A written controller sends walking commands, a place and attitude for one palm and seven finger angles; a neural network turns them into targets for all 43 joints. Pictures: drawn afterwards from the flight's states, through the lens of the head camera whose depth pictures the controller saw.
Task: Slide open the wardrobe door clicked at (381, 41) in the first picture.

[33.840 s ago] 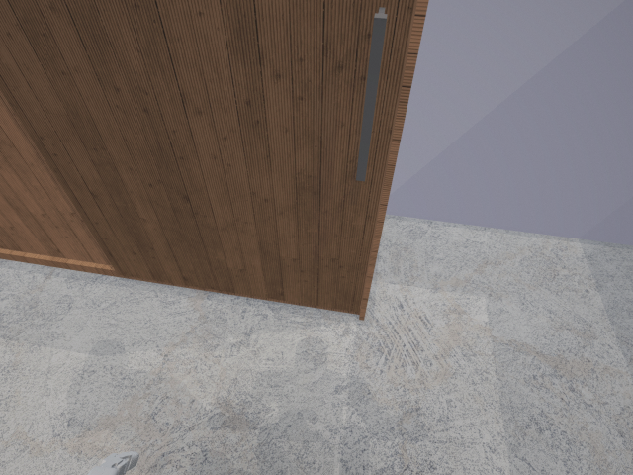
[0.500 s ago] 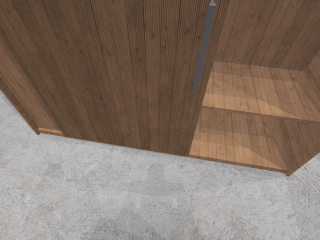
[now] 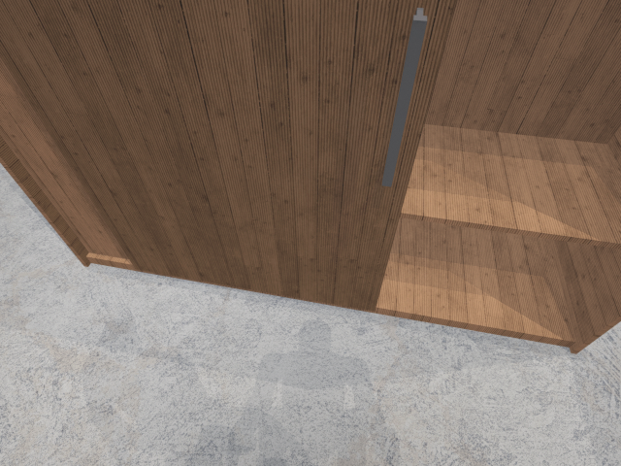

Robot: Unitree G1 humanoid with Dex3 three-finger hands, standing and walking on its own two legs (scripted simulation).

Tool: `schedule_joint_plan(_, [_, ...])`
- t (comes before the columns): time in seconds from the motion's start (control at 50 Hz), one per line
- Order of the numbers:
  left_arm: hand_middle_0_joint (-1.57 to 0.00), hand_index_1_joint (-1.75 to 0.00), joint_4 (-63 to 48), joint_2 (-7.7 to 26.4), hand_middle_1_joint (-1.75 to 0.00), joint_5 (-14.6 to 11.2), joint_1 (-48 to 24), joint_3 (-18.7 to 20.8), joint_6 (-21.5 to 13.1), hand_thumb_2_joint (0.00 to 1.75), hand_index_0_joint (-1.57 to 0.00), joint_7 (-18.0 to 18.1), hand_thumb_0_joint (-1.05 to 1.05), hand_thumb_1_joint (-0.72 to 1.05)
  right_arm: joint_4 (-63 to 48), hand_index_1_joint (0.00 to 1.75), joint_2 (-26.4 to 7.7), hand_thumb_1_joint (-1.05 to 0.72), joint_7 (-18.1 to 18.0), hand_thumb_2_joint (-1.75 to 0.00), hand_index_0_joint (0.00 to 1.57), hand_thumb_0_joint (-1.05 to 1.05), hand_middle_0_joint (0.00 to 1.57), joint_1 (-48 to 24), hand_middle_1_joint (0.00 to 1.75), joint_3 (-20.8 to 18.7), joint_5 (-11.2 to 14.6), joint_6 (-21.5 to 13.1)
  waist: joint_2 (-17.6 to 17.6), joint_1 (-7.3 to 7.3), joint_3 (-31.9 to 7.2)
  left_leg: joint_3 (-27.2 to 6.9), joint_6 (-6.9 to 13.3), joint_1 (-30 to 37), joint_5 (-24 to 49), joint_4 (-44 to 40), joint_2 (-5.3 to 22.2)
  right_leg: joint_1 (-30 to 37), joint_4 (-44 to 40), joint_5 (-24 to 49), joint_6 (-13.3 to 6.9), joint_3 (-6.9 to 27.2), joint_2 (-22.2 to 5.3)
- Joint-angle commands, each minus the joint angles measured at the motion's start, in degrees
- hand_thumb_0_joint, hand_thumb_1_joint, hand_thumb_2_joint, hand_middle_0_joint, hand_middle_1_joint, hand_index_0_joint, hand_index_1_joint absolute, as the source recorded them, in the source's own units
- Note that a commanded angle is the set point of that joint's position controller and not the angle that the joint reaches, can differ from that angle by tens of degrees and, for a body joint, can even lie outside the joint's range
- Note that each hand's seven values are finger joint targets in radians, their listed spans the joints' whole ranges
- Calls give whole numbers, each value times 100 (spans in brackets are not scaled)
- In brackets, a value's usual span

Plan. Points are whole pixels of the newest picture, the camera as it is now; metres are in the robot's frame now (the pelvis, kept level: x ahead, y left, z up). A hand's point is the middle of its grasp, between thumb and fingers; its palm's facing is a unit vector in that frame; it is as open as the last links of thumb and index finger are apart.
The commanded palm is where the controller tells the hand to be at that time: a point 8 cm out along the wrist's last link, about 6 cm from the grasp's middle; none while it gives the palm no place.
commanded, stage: look to check the result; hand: right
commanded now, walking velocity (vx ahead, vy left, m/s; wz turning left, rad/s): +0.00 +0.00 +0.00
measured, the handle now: (401, 109) +0.70 -0.12 +0.09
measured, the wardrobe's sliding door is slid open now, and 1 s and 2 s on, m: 0.67 0.67 0.67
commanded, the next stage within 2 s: stand and wait in 0.48 s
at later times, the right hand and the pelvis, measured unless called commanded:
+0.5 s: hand out of the picture +0.01 -0.17 -0.18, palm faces +0.00 +0.99 -0.17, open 7.4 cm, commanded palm none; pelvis +0.02 +0.00 +0.00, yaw +0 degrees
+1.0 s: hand out of the picture +0.02 -0.17 -0.18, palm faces +0.00 +0.98 -0.18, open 7.4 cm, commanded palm none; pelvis +0.02 +0.00 +0.00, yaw +0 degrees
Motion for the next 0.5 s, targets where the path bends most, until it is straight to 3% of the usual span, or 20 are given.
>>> schedule_joint_plan(0.0, [-20,-30,-171,628,-30,-14,229,108,-75,90,-20,22,0,90,-54,30,-544,-90,-25,-90,20,0,20,430,30,-103,27,-35,-74,-1,-30,-383,244,-305,263,-568,439,362,-485,373,-14,606,-569])
schedule_joint_plan(0.48, [-20,-30,-69,721,-30,-37,25,72,-115,90,-20,49,0,90,145,30,-551,-90,-21,-90,20,0,20,549,30,-60,33,-55,-63,-22,-10,-372,213,-129,529,-711,473,660,-576,744,-30,587,-599])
